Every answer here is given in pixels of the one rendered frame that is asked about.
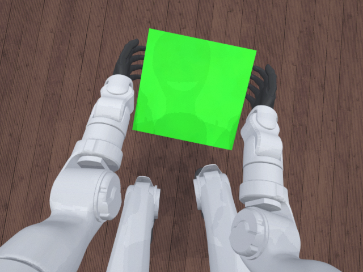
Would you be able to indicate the carton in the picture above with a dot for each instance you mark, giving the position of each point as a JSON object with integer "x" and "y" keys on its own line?
{"x": 192, "y": 89}

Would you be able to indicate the right robot thigh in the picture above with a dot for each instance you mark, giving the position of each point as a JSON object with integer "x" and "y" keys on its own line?
{"x": 215, "y": 199}

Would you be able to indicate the right robot hand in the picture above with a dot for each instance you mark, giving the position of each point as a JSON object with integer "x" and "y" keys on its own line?
{"x": 267, "y": 93}

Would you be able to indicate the robot right forearm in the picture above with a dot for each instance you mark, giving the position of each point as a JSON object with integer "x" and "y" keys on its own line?
{"x": 263, "y": 185}

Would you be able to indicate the robot right upper arm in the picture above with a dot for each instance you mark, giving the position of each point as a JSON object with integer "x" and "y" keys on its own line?
{"x": 268, "y": 242}

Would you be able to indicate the robot left forearm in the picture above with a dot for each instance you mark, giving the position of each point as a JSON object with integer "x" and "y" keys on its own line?
{"x": 101, "y": 144}

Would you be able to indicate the robot left upper arm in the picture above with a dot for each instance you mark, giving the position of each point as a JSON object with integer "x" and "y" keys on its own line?
{"x": 82, "y": 200}

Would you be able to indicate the right robot foot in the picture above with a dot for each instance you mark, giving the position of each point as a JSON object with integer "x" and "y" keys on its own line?
{"x": 196, "y": 174}

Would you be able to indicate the left robot hand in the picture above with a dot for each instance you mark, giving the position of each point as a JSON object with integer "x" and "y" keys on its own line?
{"x": 123, "y": 65}

